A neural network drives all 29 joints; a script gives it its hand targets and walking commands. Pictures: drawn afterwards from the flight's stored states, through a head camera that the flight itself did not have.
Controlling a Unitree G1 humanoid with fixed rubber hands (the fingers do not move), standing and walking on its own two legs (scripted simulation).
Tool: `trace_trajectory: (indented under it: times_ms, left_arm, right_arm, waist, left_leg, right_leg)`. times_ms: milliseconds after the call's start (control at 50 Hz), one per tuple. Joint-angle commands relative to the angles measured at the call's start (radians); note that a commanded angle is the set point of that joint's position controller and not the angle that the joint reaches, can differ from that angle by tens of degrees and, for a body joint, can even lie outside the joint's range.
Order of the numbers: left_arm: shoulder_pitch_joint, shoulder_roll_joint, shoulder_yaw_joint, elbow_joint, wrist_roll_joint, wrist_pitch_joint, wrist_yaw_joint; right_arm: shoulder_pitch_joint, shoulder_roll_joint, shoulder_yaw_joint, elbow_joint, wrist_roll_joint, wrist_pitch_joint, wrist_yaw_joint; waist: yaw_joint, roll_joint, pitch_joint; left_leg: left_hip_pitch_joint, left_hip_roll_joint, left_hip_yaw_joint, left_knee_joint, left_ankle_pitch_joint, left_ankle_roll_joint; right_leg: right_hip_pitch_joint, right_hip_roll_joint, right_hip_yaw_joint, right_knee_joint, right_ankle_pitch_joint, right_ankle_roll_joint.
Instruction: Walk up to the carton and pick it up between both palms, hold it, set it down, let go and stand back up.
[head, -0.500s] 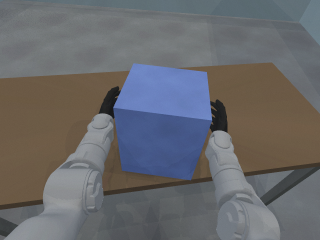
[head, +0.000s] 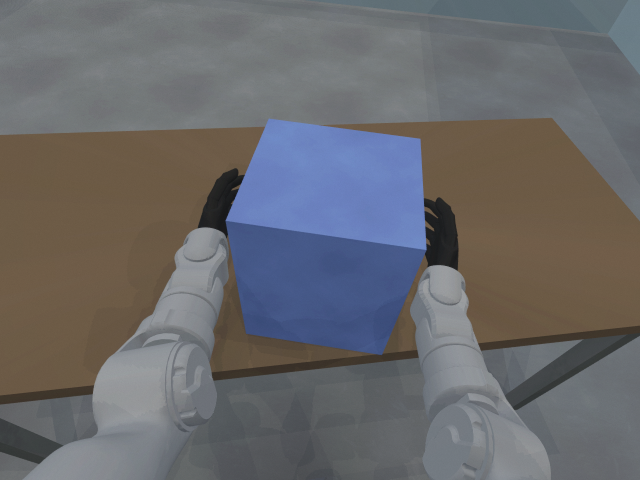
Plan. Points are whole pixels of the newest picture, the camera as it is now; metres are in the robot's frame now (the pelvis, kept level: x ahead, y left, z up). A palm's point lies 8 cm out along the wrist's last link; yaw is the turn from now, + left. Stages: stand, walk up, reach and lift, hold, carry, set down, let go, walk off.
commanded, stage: set down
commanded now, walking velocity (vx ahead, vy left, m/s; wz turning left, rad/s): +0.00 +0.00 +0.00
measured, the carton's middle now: (327, 242) +0.43 +0.00 +0.03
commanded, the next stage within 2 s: none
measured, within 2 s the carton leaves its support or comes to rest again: neither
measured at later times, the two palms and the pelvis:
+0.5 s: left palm (216, 227) +0.43 +0.15 +0.07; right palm (439, 261) +0.38 -0.15 +0.06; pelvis +0.00 +0.00 +0.00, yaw +0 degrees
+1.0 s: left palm (215, 229) +0.45 +0.16 +0.04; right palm (440, 263) +0.39 -0.16 +0.03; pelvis +0.00 +0.01 -0.01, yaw -1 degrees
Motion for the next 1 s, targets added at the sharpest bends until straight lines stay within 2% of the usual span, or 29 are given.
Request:
trace_trajectory:
  times_ms: [0,140,160,240,280,320,460,500,520,560,600,620,640,660,680,700,720,760,780,820,880,900,960,980]
  left_arm:
    - [-0.631,-0.557,-0.171,-0.103,0.084,-0.019,-0.157]
    - [-0.591,-0.544,-0.141,-0.134,0.131,0.005,-0.149]
    - [-0.585,-0.538,-0.125,-0.136,0.146,0.009,-0.148]
    - [-0.573,-0.509,-0.103,-0.15,0.162,0.018,-0.143]
    - [-0.569,-0.511,-0.099,-0.156,0.167,0.025,-0.145]
    - [-0.565,-0.485,-0.087,-0.166,0.174,0.031,-0.139]
    - [-0.532,-0.331,-0.059,-0.194,0.165,0.026,-0.104]
    - [-0.522,-0.23,-0.06,-0.197,0.136,0.011,-0.078]
    - [-0.532,-0.264,-0.052,-0.197,0.147,0.006,-0.079]
    - [-0.532,-0.227,-0.049,-0.189,0.132,-0.003,-0.074]
    - [-0.553,-0.277,-0.074,-0.185,0.128,-0.017,-0.075]
    - [-0.546,-0.186,-0.071,-0.161,0.109,-0.027,-0.059]
    - [-0.541,-0.098,-0.071,-0.173,0.086,-0.043,-0.031]
    - [-0.537,-0.032,-0.065,-0.188,0.063,-0.055,-0.007]
    - [-0.557,-0.038,-0.078,-0.211,0.035,-0.065,0.0]
    - [-0.567,-0.039,-0.093,-0.203,0.02,-0.076,0.003]
    - [-0.554,0.041,-0.113,-0.203,-0.017,-0.091,0.019]
    - [-0.593,0.024,-0.136,-0.178,-0.059,-0.111,0.025]
    - [-0.601,0.045,-0.154,-0.169,-0.076,-0.12,0.03]
    - [-0.592,0.09,-0.164,-0.147,-0.107,-0.128,0.039]
    - [-0.593,0.25,-0.195,-0.129,-0.197,-0.124,0.071]
    - [-0.608,0.267,-0.224,-0.129,-0.231,-0.119,0.077]
    - [-0.619,0.29,-0.296,-0.146,-0.325,-0.114,0.078]
    - [-0.631,0.302,-0.319,-0.165,-0.353,-0.111,0.076]
  right_arm:
    - [-0.636,0.448,0.357,-0.005,-0.079,-0.039,0.166]
    - [-0.599,0.439,0.307,-0.006,-0.123,-0.059,0.168]
    - [-0.591,0.436,0.302,-0.004,-0.125,-0.061,0.168]
    - [-0.57,0.414,0.268,0.003,-0.145,-0.065,0.162]
    - [-0.56,0.405,0.244,0.011,-0.161,-0.061,0.162]
    - [-0.562,0.381,0.231,0.005,-0.156,-0.064,0.161]
    - [-0.511,0.263,0.206,0.017,-0.13,-0.071,0.13]
    - [-0.493,0.15,0.192,0.026,-0.099,-0.08,0.107]
    - [-0.496,0.214,0.186,0.04,-0.113,-0.082,0.103]
    - [-0.498,0.185,0.192,0.038,-0.098,-0.085,0.096]
    - [-0.525,0.233,0.202,0.033,-0.107,-0.101,0.096]
    - [-0.518,0.121,0.204,0.045,-0.075,-0.108,0.09]
    - [-0.498,0.027,0.201,0.059,-0.039,-0.113,0.074]
    - [-0.481,-0.033,0.202,0.069,-0.006,-0.113,0.055]
    - [-0.503,0.002,0.232,0.051,0.022,-0.111,0.042]
    - [-0.498,0.017,0.251,0.072,0.039,-0.11,0.038]
    - [-0.498,-0.088,0.267,0.06,0.084,-0.118,0.026]
    - [-0.527,-0.047,0.278,0.067,0.108,-0.127,0.019]
    - [-0.532,-0.083,0.278,0.076,0.122,-0.128,0.015]
    - [-0.533,-0.136,0.297,0.08,0.164,-0.132,0.005]
    - [-0.534,-0.316,0.355,0.104,0.295,-0.126,-0.02]
    - [-0.552,-0.347,0.37,0.109,0.335,-0.123,-0.032]
    - [-0.572,-0.406,0.424,0.04,0.422,-0.112,-0.053]
    - [-0.579,-0.429,0.428,0.024,0.44,-0.103,-0.056]
  waist:
    - [0.008,0.14,-0.577]
    - [0.013,0.138,-0.572]
    - [0.022,0.141,-0.567]
    - [0.013,0.12,-0.531]
    - [0.004,0.117,-0.507]
    - [0.016,0.131,-0.495]
    - [0.011,0.123,-0.504]
    - [0.004,0.126,-0.536]
    - [-0.002,0.115,-0.485]
    - [0.005,0.105,-0.488]
    - [0.0,0.117,-0.534]
    - [0.008,0.137,-0.598]
    - [0.002,0.152,-0.64]
    - [-0.01,0.142,-0.636]
    - [-0.008,0.126,-0.653]
    - [-0.009,0.144,-0.666]
    - [-0.007,0.157,-0.754]
    - [-0.017,0.154,-0.767]
    - [-0.026,0.172,-0.793]
    - [-0.026,0.165,-0.837]
    - [-0.023,0.172,-0.907]
    - [-0.04,0.177,-0.924]
    - [-0.052,0.179,-1.019]
    - [-0.066,0.189,-1.045]
  left_leg:
    - [0.329,0.049,0.076,-0.037,0.255,-0.092]
    - [0.34,0.05,0.09,-0.046,0.256,-0.092]
    - [0.339,0.047,0.093,-0.047,0.251,-0.091]
    - [0.321,0.043,0.098,-0.063,0.206,-0.083]
    - [0.327,0.049,0.097,-0.076,0.179,-0.085]
    - [0.336,0.048,0.099,-0.074,0.184,-0.088]
    - [0.334,0.04,0.112,-0.06,0.211,-0.087]
    - [0.341,0.04,0.115,-0.042,0.24,-0.094]
    - [0.319,0.038,0.111,-0.043,0.219,-0.084]
    - [0.291,0.034,0.114,-0.046,0.195,-0.077]
    - [0.289,0.034,0.111,-0.034,0.21,-0.08]
    - [0.308,0.035,0.113,-0.018,0.258,-0.095]
    - [0.32,0.037,0.108,0.003,0.3,-0.107]
    - [0.306,0.038,0.103,0.015,0.302,-0.104]
    - [0.267,0.034,0.1,0.025,0.294,-0.088]
    - [0.249,0.036,0.093,0.032,0.305,-0.09]
    - [0.268,0.035,0.094,0.058,0.361,-0.101]
    - [0.24,0.038,0.079,0.078,0.341,-0.097]
    - [0.257,0.041,0.069,0.09,0.363,-0.106]
    - [0.281,0.044,0.057,0.119,0.418,-0.115]
    - [0.307,0.049,0.042,0.162,0.532,-0.13]
    - [0.311,0.051,0.033,0.181,0.561,-0.139]
    - [0.333,0.046,0.017,0.216,0.608,-0.147]
    - [0.359,0.048,0.011,0.223,0.629,-0.154]
  right_leg:
    - [0.157,-0.016,-0.092,-0.016,0.16,-0.013]
    - [0.164,-0.01,-0.111,-0.026,0.157,0.001]
    - [0.167,-0.013,-0.11,-0.029,0.149,0.001]
    - [0.186,-0.015,-0.113,-0.03,0.156,0.012]
    - [0.166,-0.013,-0.123,-0.037,0.118,0.014]
    - [0.158,-0.012,-0.124,-0.038,0.111,0.015]
    - [0.183,-0.01,-0.121,-0.017,0.169,0.031]
    - [0.18,-0.006,-0.117,-0.009,0.194,0.029]
    - [0.173,-0.01,-0.119,-0.015,0.173,0.032]
    - [0.176,-0.012,-0.113,-0.006,0.18,0.032]
    - [0.165,-0.01,-0.117,0.0,0.2,0.028]
    - [0.167,-0.003,-0.112,0.015,0.236,0.019]
    - [0.16,0.003,-0.105,0.026,0.258,0.016]
    - [0.158,0.004,-0.1,0.028,0.257,0.015]
    - [0.164,-0.001,-0.096,0.033,0.279,0.018]
    - [0.16,-0.002,-0.093,0.048,0.301,0.017]
    - [0.15,0.007,-0.091,0.068,0.357,0.012]
    - [0.109,0.002,-0.088,0.076,0.33,0.008]
    - [0.085,0.008,-0.091,0.085,0.335,0.004]
    - [0.064,0.013,-0.089,0.097,0.365,0.004]
    - [0.036,0.026,-0.077,0.122,0.434,0.004]
    - [0.017,0.029,-0.076,0.129,0.457,0.006]
    - [-0.025,0.038,-0.078,0.146,0.499,0.008]
    - [-0.043,0.041,-0.079,0.143,0.503,0.008]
